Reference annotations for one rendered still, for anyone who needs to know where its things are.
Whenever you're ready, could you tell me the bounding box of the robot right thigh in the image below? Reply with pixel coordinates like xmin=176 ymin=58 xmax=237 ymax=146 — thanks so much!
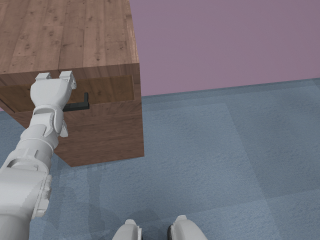
xmin=170 ymin=219 xmax=208 ymax=240

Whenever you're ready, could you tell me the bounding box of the handle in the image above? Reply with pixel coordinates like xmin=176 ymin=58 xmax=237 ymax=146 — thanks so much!
xmin=62 ymin=92 xmax=90 ymax=112

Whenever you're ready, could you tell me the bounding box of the robot left forearm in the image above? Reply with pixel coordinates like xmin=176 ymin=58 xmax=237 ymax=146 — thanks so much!
xmin=0 ymin=104 xmax=64 ymax=175

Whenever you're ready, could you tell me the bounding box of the robot left upper arm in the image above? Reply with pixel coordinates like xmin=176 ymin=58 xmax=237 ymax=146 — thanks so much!
xmin=0 ymin=167 xmax=53 ymax=240

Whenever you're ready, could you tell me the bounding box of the robot left thigh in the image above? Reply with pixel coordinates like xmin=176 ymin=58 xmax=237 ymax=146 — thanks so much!
xmin=112 ymin=224 xmax=142 ymax=240

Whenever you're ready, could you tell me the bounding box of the drawer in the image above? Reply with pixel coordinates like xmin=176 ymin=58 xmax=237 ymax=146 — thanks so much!
xmin=0 ymin=75 xmax=135 ymax=113

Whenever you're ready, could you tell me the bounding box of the robot thigh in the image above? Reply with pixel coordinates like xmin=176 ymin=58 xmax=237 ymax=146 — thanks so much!
xmin=112 ymin=224 xmax=142 ymax=240
xmin=170 ymin=219 xmax=208 ymax=240

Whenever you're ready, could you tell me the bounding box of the cabinet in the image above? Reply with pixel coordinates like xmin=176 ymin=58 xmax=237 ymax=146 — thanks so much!
xmin=0 ymin=0 xmax=145 ymax=167

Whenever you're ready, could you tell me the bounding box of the left robot hand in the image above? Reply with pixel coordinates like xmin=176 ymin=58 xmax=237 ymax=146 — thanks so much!
xmin=30 ymin=70 xmax=77 ymax=137

